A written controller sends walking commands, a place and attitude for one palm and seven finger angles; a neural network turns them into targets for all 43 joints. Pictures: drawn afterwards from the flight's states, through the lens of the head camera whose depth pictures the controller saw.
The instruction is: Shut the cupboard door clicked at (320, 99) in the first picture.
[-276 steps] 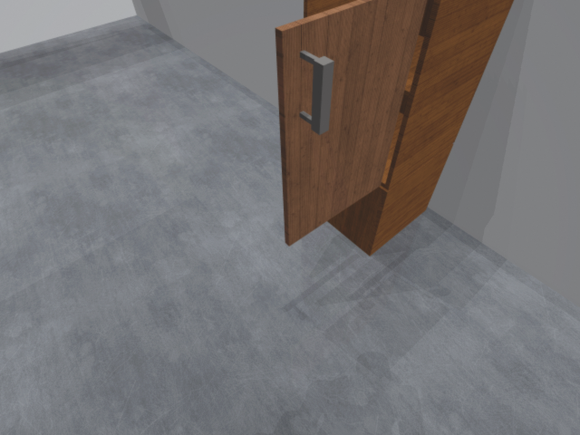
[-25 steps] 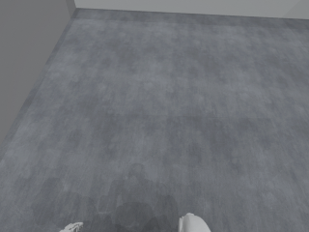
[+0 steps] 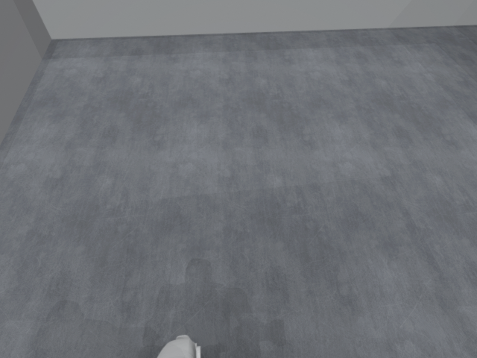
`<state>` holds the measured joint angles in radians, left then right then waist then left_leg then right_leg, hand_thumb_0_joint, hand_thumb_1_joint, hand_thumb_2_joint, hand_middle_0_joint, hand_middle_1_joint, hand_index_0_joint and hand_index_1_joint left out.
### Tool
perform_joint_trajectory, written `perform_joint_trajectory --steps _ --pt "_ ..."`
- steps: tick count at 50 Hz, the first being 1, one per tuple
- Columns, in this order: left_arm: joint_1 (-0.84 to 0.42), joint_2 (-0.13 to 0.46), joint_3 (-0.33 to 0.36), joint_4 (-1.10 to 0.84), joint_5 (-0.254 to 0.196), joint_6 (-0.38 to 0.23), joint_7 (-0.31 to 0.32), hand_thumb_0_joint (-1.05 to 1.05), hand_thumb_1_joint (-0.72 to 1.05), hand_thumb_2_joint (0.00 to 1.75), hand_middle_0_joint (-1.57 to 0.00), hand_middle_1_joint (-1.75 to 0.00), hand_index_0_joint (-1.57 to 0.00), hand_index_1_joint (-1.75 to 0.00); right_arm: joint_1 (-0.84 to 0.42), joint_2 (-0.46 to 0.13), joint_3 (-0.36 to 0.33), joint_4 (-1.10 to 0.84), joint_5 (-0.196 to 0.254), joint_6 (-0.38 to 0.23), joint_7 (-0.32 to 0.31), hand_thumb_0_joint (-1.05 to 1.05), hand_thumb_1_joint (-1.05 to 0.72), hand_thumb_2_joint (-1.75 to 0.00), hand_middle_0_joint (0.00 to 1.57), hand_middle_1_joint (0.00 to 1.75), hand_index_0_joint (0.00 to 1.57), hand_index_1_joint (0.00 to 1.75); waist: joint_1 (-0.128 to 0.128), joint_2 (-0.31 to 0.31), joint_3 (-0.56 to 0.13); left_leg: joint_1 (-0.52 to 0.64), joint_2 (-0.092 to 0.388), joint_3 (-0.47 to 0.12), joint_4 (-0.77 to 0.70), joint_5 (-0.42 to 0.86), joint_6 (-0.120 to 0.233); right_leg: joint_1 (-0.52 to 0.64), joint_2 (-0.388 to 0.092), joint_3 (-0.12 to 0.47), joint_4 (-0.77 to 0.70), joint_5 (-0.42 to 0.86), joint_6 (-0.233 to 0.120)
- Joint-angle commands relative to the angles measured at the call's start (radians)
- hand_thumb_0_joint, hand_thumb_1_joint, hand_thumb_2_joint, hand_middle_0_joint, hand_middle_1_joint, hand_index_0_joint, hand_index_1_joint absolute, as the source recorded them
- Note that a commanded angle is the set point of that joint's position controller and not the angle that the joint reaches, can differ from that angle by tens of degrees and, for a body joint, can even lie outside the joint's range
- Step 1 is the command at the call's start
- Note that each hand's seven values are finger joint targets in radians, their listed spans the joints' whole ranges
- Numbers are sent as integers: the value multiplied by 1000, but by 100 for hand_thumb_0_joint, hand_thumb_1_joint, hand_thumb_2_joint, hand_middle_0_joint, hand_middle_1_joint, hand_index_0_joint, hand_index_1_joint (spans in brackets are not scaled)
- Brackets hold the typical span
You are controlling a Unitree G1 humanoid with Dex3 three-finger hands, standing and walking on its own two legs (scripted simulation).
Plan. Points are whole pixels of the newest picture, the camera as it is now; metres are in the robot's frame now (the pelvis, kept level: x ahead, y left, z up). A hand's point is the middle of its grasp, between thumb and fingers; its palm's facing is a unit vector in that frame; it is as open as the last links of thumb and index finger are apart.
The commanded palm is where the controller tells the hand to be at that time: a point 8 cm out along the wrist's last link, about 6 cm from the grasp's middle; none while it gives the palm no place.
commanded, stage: walk to a spot facing it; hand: left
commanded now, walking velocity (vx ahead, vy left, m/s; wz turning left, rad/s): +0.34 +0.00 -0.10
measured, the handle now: out of the picture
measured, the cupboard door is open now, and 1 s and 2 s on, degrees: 88 88 88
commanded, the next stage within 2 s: none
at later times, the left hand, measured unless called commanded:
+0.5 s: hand (163, 280) +0.28 +0.17 -0.17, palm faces +0.15 -0.97 -0.20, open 7.4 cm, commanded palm none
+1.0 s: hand (125, 294) +0.25 +0.25 -0.17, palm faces +0.47 -0.85 -0.25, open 7.4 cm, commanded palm none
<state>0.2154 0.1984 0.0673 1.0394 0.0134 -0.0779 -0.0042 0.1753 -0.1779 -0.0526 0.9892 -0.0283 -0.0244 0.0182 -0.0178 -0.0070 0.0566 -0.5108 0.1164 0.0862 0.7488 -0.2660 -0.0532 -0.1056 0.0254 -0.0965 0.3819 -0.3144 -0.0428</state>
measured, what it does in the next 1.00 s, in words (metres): walks ahead, turning left: left foot, then right foot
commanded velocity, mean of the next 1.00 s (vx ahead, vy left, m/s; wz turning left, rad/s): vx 0.02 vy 0.00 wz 0.54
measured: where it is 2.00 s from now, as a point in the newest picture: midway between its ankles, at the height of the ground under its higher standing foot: (238, 313)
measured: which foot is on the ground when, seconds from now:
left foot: up 0.00-0.06, down 0.08-0.44, up 0.46-0.76, down 0.78-1.00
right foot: down 0.00-0.08, up 0.10-0.42, down 0.44-0.78, up 0.80-1.00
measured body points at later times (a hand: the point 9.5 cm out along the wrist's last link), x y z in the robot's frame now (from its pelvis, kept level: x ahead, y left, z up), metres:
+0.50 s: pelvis +0.20 -0.01 -0.01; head +0.24 -0.02 +0.44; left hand +0.28 +0.23 -0.15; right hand +0.21 -0.25 -0.17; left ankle +0.13 +0.11 -0.71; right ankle +0.23 -0.12 -0.74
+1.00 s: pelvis +0.27 +0.02 +0.00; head +0.31 +0.06 +0.44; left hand +0.23 +0.29 -0.15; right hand +0.49 -0.17 -0.13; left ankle +0.24 +0.11 -0.74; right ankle +0.31 -0.14 -0.66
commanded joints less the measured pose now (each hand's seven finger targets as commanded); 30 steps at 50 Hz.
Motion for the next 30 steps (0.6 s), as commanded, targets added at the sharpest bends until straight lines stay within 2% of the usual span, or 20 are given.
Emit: perform_joint_trajectory --steps 1,2,3,4,5,6,8,9,12,16,18,19,20,21,22,23,24,25,27,30 --pt "59 131 16 -3 2 -11 2 0 90 90 -20 -30 -20 -30 42 -59 -7 -31 2 -32 2 0 -90 -90 20 30 20 30 -11 -81 -32 147 -58 58 -198 83 19 34 -240 136 -34 492 -93" --pt "48 129 15 -2 -2 -9 2 0 90 90 -20 -30 -20 -30 108 -82 -13 -6 -1 -38 -4 0 -90 -90 20 30 20 30 -48 -58 -53 283 -76 67 -254 128 31 -21 -217 110 63 542 -75" --pt "45 111 10 -14 -4 -6 2 0 90 90 -20 -30 -20 -30 228 -139 -27 28 -9 -45 -12 0 -90 -90 20 30 20 30 -97 24 -121 493 -17 -15 -286 165 68 -136 -173 82 263 497 -39" --pt "94 60 0 -31 -9 -3 -3 0 90 90 -20 -30 -20 -30 347 -250 -55 50 -26 -48 -21 0 -90 -90 20 30 20 30 -124 254 -239 721 235 -338 -300 203 176 -368 -50 0 556 142 8" --pt "50 56 -10 -64 -10 -9 -4 0 90 90 -20 -30 -20 -30 402 -279 -54 52 -20 -34 -29 0 -90 -90 20 30 20 30 -141 294 -259 742 380 -518 -409 347 280 -472 4 41 831 -256 13" --pt "-10 84 -4 -67 2 -2 5 0 90 90 -20 -30 -20 -30 336 -237 -44 48 -14 -26 -33 0 -90 -90 20 30 20 30 -116 186 -157 602 349 -472 -425 361 284 -503 -52 108 924 -228 11" --pt "-37 53 -3 -61 4 10 -2 0 90 90 -20 -30 -20 -30 221 -162 -22 23 -3 -37 -42 0 -90 -90 20 30 20 30 -50 113 -20 377 286 -362 -461 434 253 -506 -123 120 909 -103 45" --pt "-19 38 -10 -52 7 22 -7 0 90 90 -20 -30 -20 -30 179 -129 -10 18 0 -43 -44 0 -90 -90 20 30 20 30 -16 105 17 314 238 -271 -472 487 220 -463 -142 108 820 -63 64" --pt "35 5 -20 -38 7 48 -5 0 90 90 -20 -30 -20 -30 138 -132 -5 20 4 -45 -46 0 -90 -90 20 30 20 30 22 146 -60 272 139 -128 -441 618 184 -297 -117 64 564 -34 88" --pt "7 13 -9 -61 7 58 4 0 90 90 -20 -30 -20 -30 119 -174 -28 7 5 -12 -41 0 -90 -90 20 30 20 30 13 122 -105 262 121 -174 -380 516 190 -207 -61 2 366 15 103" --pt "14 26 -1 -68 5 57 6 0 90 90 -20 -30 -20 -30 94 -182 -34 -1 7 6 -40 0 -90 -90 20 30 20 30 26 134 -99 228 101 -206 -345 410 172 -139 -46 -13 253 75 104" --pt "40 48 7 -68 4 53 9 0 90 90 -20 -30 -20 -30 67 -181 -36 -7 10 14 -37 0 -90 -90 20 30 20 30 48 121 -91 182 85 -205 -313 322 143 -75 -55 -11 170 135 104" --pt "68 80 17 -67 6 44 13 0 90 90 -20 -30 -20 -30 56 -161 -33 -14 14 17 -33 0 -90 -90 20 30 20 30 63 67 -100 114 34 -178 -250 211 101 33 -113 44 69 227 96" --pt "99 163 33 -60 16 33 24 0 90 90 -20 -30 -20 -30 70 -105 -25 -29 22 17 -26 0 -90 -90 20 30 20 30 74 -144 -133 -37 -77 -66 -75 -8 36 172 -323 249 13 384 33" --pt "145 229 46 -61 13 33 28 0 90 90 -20 -30 -20 -30 73 -89 -27 -46 20 25 -27 0 -90 -90 20 30 20 30 93 -314 -168 -69 -129 -14 194 -384 1 156 -542 406 -61 516 -97" --pt "118 218 36 -74 10 38 33 0 90 90 -20 -30 -20 -30 71 -105 -31 -45 21 35 -25 0 -90 -90 20 30 20 30 85 -235 -143 -52 -84 -67 357 -393 9 66 -556 375 -77 414 -147" --pt "53 161 32 -86 9 42 42 0 90 90 -20 -30 -20 -30 52 -87 -35 -41 18 43 -23 0 -90 -90 20 30 20 30 56 -196 -82 -88 -62 -80 424 -326 5 24 -514 309 -89 421 -132" --pt "19 143 26 -94 11 44 45 0 90 90 -20 -30 -20 -30 47 -85 -28 -30 16 47 -21 0 -90 -90 20 30 20 30 40 -235 -77 -100 -37 -79 446 -293 -4 23 -467 239 -53 498 -110" --pt "8 117 15 -98 9 43 42 0 90 90 -20 -30 -20 -30 31 -72 -22 -38 16 54 -12 0 -90 -90 20 30 20 30 27 -219 -73 -84 -37 -47 382 -248 -14 34 -407 79 -10 667 -70" --pt "20 133 20 -99 13 45 41 0 90 90 -20 -30 -20 -30 7 -44 -12 -47 16 58 1 0 -90 -90 20 30 20 30 26 -178 -78 -13 -54 20 183 -183 -16 48 -378 -33 31 735 -32"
